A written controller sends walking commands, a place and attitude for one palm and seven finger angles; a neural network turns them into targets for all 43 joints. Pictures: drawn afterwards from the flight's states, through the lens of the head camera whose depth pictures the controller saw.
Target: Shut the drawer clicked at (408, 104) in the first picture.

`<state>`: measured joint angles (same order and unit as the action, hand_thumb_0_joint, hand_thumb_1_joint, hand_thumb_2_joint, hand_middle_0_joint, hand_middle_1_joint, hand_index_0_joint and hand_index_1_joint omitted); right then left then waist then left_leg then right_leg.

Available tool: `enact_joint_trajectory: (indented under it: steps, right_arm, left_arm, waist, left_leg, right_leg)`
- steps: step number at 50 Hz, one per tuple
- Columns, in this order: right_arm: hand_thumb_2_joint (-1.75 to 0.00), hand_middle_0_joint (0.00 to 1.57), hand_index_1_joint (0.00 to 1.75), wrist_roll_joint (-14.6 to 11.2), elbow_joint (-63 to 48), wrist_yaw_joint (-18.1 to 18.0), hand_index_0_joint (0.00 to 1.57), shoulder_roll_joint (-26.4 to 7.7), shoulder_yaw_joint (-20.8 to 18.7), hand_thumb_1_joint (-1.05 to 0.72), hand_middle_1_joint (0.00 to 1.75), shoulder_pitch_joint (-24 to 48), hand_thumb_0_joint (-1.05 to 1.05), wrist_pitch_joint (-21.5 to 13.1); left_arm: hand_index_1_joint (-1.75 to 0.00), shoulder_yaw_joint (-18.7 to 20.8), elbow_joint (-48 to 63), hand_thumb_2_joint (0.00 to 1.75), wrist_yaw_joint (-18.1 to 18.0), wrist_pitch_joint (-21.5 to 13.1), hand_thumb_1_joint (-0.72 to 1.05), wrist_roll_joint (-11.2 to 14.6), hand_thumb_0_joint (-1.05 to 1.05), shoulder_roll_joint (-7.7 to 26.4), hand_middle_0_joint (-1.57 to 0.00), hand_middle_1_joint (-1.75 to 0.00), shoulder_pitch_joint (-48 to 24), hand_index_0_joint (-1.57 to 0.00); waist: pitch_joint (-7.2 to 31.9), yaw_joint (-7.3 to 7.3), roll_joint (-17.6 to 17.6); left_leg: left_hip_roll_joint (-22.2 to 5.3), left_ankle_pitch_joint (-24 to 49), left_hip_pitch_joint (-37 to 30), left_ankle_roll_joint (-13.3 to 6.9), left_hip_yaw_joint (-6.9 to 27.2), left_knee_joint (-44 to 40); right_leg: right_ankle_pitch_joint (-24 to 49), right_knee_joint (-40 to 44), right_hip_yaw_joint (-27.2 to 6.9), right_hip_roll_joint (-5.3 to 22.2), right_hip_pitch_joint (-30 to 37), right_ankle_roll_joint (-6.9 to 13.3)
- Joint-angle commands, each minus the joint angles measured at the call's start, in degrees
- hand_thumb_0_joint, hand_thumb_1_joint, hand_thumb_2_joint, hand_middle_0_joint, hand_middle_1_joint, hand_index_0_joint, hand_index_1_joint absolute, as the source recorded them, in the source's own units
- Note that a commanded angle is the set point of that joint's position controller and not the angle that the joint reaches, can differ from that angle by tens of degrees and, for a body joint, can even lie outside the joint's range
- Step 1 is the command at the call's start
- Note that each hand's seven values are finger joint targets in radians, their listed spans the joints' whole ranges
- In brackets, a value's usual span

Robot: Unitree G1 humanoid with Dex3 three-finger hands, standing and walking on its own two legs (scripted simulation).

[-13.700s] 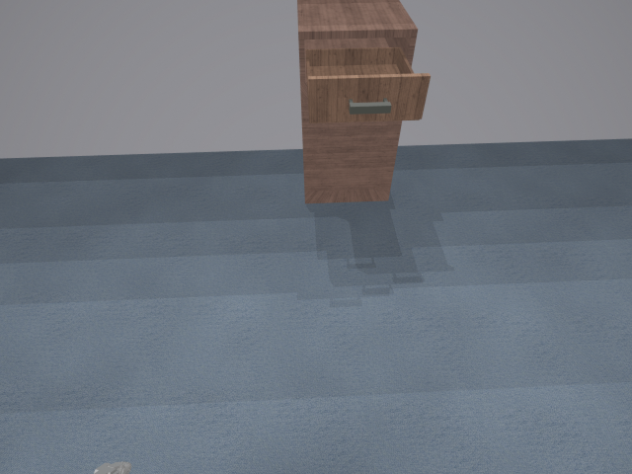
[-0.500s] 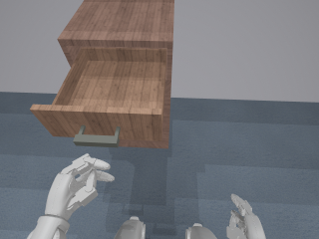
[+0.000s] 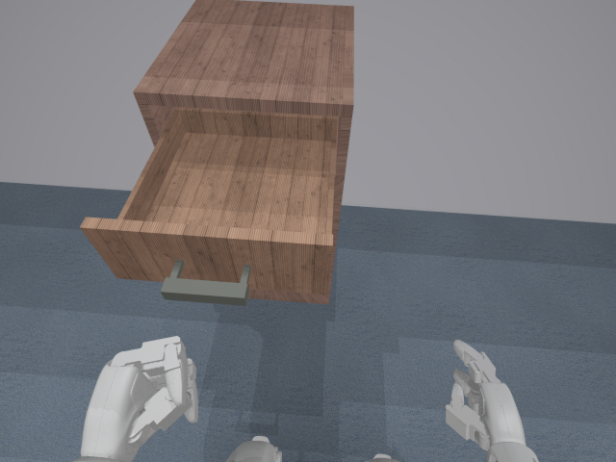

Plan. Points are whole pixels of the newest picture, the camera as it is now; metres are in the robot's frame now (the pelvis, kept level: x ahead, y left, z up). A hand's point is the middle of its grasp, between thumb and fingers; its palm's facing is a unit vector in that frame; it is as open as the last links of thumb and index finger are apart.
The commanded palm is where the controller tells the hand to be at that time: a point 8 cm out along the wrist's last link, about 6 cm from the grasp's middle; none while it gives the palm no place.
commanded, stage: raise the hand and make a fist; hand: left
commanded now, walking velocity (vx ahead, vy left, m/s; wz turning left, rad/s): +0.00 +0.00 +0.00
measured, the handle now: (209, 279) +0.37 +0.18 -0.02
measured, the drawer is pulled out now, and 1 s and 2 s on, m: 0.30 0.30 0.30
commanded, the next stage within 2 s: bring the fist close to the handle in 0.64 s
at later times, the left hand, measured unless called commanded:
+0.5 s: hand (184, 396) +0.18 +0.14 +0.08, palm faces -0.01 -1.00 -0.03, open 3.2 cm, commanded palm +0.15 +0.20 +0.09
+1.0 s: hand (200, 388) +0.19 +0.13 +0.06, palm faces -0.01 -1.00 -0.04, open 3.2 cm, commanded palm +0.17 +0.20 +0.06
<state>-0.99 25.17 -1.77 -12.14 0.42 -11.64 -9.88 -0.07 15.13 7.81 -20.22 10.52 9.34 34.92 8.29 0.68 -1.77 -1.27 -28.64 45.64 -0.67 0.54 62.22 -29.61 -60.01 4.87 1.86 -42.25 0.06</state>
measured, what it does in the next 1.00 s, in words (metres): stands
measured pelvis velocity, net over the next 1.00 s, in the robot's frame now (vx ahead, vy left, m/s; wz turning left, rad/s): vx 0.00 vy -0.02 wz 0.00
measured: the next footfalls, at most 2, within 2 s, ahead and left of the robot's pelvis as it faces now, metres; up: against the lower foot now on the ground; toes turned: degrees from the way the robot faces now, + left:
none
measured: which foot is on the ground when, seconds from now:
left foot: down 0.00-1.00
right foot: down 0.00-1.00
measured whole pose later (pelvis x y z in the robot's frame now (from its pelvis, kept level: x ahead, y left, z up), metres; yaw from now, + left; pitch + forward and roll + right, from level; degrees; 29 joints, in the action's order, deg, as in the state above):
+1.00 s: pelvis +0.00 -0.02 +0.00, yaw +0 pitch +13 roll -1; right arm -1.1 26.8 -2.2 -12.9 0.5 -13.3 -9.3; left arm 2.4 10.7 9.9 -21.5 11.6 10.1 32.0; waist 8.6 0.1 -2.2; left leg -1.9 -29.1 47.1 0.8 1.5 63.0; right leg -30.8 -61.6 5.6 1.2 -44.0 1.5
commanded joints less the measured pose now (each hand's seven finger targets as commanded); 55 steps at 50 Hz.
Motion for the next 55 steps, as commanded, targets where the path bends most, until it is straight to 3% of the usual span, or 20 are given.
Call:
enact_joint_trajectory:
  steps: [1, 5, 7, 12, 15, 17, 21, 22, 27, 30, 35, 37, 40, 43, 47, 50, 52, 55]
  right_arm:
    - [-0.9, 0.2, 0.3, -0.32, -9.22, -0.68, 0.2, -6.84, -2.93, -0.9, 0.3, 1.22, 0.0, -1.55]
    - [-0.9, 0.2, 0.3, -0.49, -9.98, -0.81, 0.2, -6.83, -2.41, -0.9, 0.3, 1.57, 0.0, -0.94]
    - [-0.9, 0.2, 0.3, -0.54, -10.17, -0.84, 0.2, -6.65, -2.25, -0.9, 0.3, 0.91, 0.0, -1.04]
    - [-0.9, 0.2, 0.3, -0.81, -10.23, -0.78, 0.2, -6.43, -2.32, -0.9, 0.3, 1.07, 0.0, -1.14]
    - [-0.9, 0.2, 0.3, -0.98, -9.3, -0.97, 0.2, -6.51, -2.66, -0.9, 0.3, 1.91, 0.0, -1.04]
    - [-0.9, 0.2, 0.3, -1.01, -9.74, -0.82, 0.2, -6.41, -2.57, -0.9, 0.3, 1.51, 0.0, -1.32]
    - [-0.9, 0.2, 0.3, -0.96, -9.08, -0.81, 0.2, -6.35, -3.04, -0.9, 0.3, 1.18, 0.0, -1.83]
    - [-0.9, 0.2, 0.3, -0.92, -9.42, -0.7, 0.2, -6.43, -2.84, -0.9, 0.3, 1.45, 0.0, -2.09]
    - [-0.9, 0.2, 0.3, -0.93, -8.94, -0.86, 0.2, -6.76, -3.04, -0.9, 0.3, 1.17, 0.0, -2.44]
    - [-0.9, 0.2, 0.3, -0.94, -8.45, -1.05, 0.2, -6.79, -3.11, -0.9, 0.3, 1.44, 0.0, -2.38]
    - [-0.9, 0.2, 0.3, -1.12, -8.47, -1.0, 0.2, -6.51, -3.08, -0.9, 0.3, 1.46, 0.0, -2.42]
    - [-0.9, 0.2, 0.3, -1.11, -8.68, -0.97, 0.2, -6.39, -2.97, -0.9, 0.3, 1.36, 0.0, -2.46]
    - [-0.9, 0.2, 0.3, -0.79, -7.49, -1.22, 0.2, -6.69, -3.0, -0.9, 0.3, 1.72, 0.0, -2.06]
    - [-0.9, 0.2, 0.3, -0.64, -7.55, -1.07, 0.2, -6.78, -2.86, -0.9, 0.3, 1.44, 0.0, -2.42]
    - [-0.9, 0.2, 0.3, -0.39, -7.11, -1.07, 0.2, -6.75, -3.09, -0.9, 0.3, 0.94, 0.0, -2.81]
    - [-0.9, 0.2, 0.3, -0.28, -6.31, -1.16, 0.2, -7.05, -3.02, -0.9, 0.3, 1.28, 0.0, -2.71]
    - [-0.9, 0.2, 0.3, -0.17, -6.64, -1.03, 0.2, -7.08, -2.93, -0.9, 0.3, 1.11, 0.0, -2.61]
    - [-0.9, 0.2, 0.3, -0.04, -6.16, -1.19, 0.2, -7.43, -2.92, -0.9, 0.3, 1.29, 0.0, -2.27]
  left_arm:
    - [-1.6, 2.16, 13.32, 0.9, 0.24, -2.12, 0.9, -0.22, 0.0, 3.97, -1.4, -1.6, 1.48, -1.4]
    - [-1.6, 2.57, 14.5, 0.9, 0.21, -1.24, 0.9, -0.08, 0.0, 4.72, -1.4, -1.6, 1.04, -1.4]
    - [-1.6, 2.09, 16.31, 0.9, 0.25, -1.37, 0.9, 0.16, 0.0, 4.33, -1.4, -1.6, -0.1, -1.4]
    - [-1.6, 2.88, 16.06, 0.9, 0.15, -0.32, 0.9, 0.71, 0.0, 4.37, -1.4, -1.6, 3.13, -1.4]
    - [-1.6, 5.25, 13.21, 0.9, 0.27, 0.07, 0.9, 0.88, 0.0, 5.65, -1.4, -1.6, 4.96, -1.4]
    - [-1.6, 2.88, 15.26, 0.9, 0.72, -0.49, 0.9, 1.01, 0.0, 3.91, -1.4, -1.6, 4.68, -1.4]
    - [-1.6, 4.95, 15.13, 0.9, 0.29, -1.93, 0.9, 1.18, 0.0, 5.4, -1.4, -1.6, 6.17, -1.4]
    - [-1.6, 3.43, 16.29, 0.9, 0.47, -2.4, 0.9, 1.38, 0.0, 4.38, -1.4, -1.6, 5.35, -1.4]
    - [-1.6, 4.08, 15.11, 0.9, 0.15, -3.43, 0.9, 1.37, 0.0, 4.9, -1.4, -1.6, 3.79, -1.4]
    - [-1.6, 5.83, 13.64, 0.9, 0.22, -3.02, 0.9, 1.52, 0.0, 6.15, -1.4, -1.6, 3.78, -1.4]
    - [-1.6, 5.11, 13.65, 0.9, 0.87, -2.35, 0.9, 1.59, 0.0, 5.61, -1.4, -1.6, 4.8, -1.4]
    - [-1.6, 4.01, 14.42, 0.9, 1.15, -2.39, 0.9, 1.89, 0.0, 4.65, -1.4, -1.6, 3.99, -1.4]
    - [-1.6, 5.7, 9.79, 0.9, 1.19, -2.73, 0.9, 1.49, 0.0, 5.58, -1.4, -1.6, 1.35, -1.4]
    - [-1.6, 5.27, 8.56, 0.9, 1.92, -3.99, 0.9, 1.71, 0.0, 5.18, -1.4, -1.6, -1.34, -1.4]
    - [-1.6, 6.22, 8.16, 0.9, 2.2, -5.53, 0.9, 1.75, 0.0, 5.8, -1.4, -1.6, -2.85, -1.4]
    - [-1.6, 6.39, 5.88, 0.9, 2.09, -5.6, 0.9, 1.49, 0.0, 6.12, -1.4, -1.6, -6.43, -1.4]
    - [-1.6, 5.21, 5.04, 0.9, 2.12, -5.45, 0.9, 1.52, 0.0, 4.84, -1.4, -1.6, -6.94, -1.4]
    - [-1.6, 6.7, 2.6, 0.9, 1.59, -4.98, 0.9, 1.25, 0.0, 6.45, -1.4, -1.6, -9.64, -1.4]
  waist:
    - [6.84, -1.27, 0.69]
    - [5.49, -1.38, 0.47]
    - [6.73, -1.48, -1.15]
    - [7.36, -0.89, 0.54]
    - [5.52, -0.54, 2.17]
    - [5.86, -0.98, 0.44]
    - [6.24, -0.55, 0.86]
    - [5.95, -0.8, 0.15]
    - [5.63, -1.3, 0.9]
    - [5.72, -1.05, 1.76]
    - [6.6, -0.95, 1.3]
    - [5.91, -1.31, 1.55]
    - [3.38, -1.92, 3.64]
    - [4.14, -2.26, 2.54]
    - [8.77, -1.65, 1.09]
    - [8.09, -2.46, 1.95]
    - [8.95, -2.25, 1.02]
    - [8.82, -2.31, 1.96]
  left_leg:
    - [0.64, 14.15, -8.93, -0.78, 1.94, -10.53]
    - [0.54, 11.94, -8.7, -0.77, 2.21, -11.11]
    - [0.56, 12.26, -9.91, -0.7, 2.07, -11.13]
    - [0.66, 13.23, -9.79, -0.66, 1.84, -11.66]
    - [0.81, 13.33, -8.21, -0.67, 1.63, -11.6]
    - [0.94, 13.94, -9.14, -0.73, 1.25, -11.58]
    - [0.9, 14.13, -8.94, -0.66, 1.14, -11.4]
    - [1.05, 13.59, -8.77, -0.73, 1.1, -11.24]
    - [1.12, 11.41, -8.12, -0.78, 0.92, -10.92]
    - [1.2, 11.42, -7.4, -0.84, 0.84, -10.7]
    - [1.25, 13.61, -8.33, -0.99, 0.64, -10.74]
    - [1.3, 13.36, -8.35, -1.0, 0.61, -10.7]
    - [1.38, 11.81, -5.76, -0.93, 0.72, -9.55]
    - [1.5, 10.46, -4.83, -0.81, 0.57, -8.33]
    - [1.48, 12.61, -5.32, -0.87, 0.4, -6.75]
    - [1.29, 12.17, -3.45, -0.84, 0.65, -5.69]
    - [1.46, 12.1, -3.02, -0.83, 0.52, -5.38]
    - [1.32, 10.72, -0.92, -0.83, 0.56, -4.57]
  right_leg:
    - [13.14, 8.51, 0.44, -2.72, 4.31, 1.1]
    - [10.88, 9.29, 0.42, -2.86, 4.04, 1.11]
    - [11.07, 9.46, 0.26, -2.77, 4.38, 1.18]
    - [12.24, 10.18, 0.21, -2.7, 6.67, 1.1]
    - [12.53, 10.87, -0.17, -2.63, 7.32, 1.1]
    - [13.41, 10.62, -0.01, -2.47, 7.06, 0.98]
    - [13.19, 10.54, -0.21, -2.55, 7.04, 1.06]
    - [12.64, 10.52, -0.35, -2.49, 6.69, 1.04]
    - [10.09, 11.05, -0.94, -2.48, 5.69, 0.93]
    - [10.09, 11.54, -1.43, -2.42, 6.57, 0.92]
    - [13.33, 11.63, -1.52, -2.34, 7.83, 0.81]
    - [13.42, 11.7, -1.48, -2.31, 7.49, 0.67]
    - [11.49, 11.84, -2.14, -2.31, 5.64, 0.6]
    - [9.63, 11.19, -2.69, -2.17, 3.93, 0.6]
    - [12.19, 9.16, -2.72, -2.14, 4.22, 0.87]
    - [11.58, 8.47, -2.88, -2.19, 2.8, 0.8]
    - [11.76, 7.91, -2.95, -2.11, 2.52, 0.79]
    - [9.36, 7.72, -3.61, -2.09, 1.71, 0.8]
